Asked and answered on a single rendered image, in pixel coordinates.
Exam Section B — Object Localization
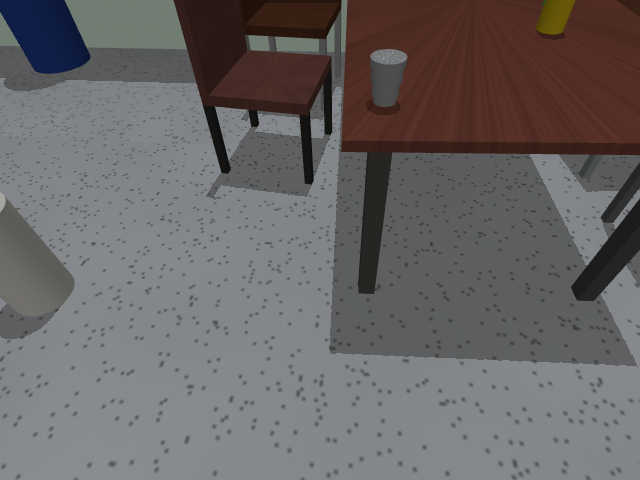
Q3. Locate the table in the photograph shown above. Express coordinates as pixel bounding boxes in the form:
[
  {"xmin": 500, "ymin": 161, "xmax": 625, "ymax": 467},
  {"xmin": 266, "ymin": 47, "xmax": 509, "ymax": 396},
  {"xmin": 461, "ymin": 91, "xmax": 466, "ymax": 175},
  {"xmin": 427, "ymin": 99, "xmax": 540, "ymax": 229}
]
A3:
[{"xmin": 342, "ymin": 0, "xmax": 640, "ymax": 301}]

